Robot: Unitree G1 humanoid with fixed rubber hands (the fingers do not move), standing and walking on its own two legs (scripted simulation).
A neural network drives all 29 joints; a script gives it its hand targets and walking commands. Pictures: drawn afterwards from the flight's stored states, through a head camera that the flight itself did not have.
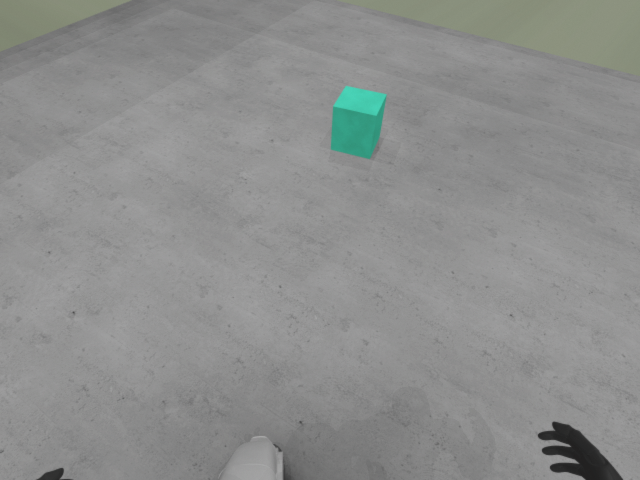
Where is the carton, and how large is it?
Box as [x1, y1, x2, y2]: [331, 86, 386, 158]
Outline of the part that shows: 346,86 333,106 331,149 369,158 379,136 386,94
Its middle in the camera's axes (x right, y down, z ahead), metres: +0.19 -0.57 +1.93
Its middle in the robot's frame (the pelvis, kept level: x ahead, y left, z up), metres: +1.74 -0.09 -0.65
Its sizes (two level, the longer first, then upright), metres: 0.210 0.200 0.250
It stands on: the floor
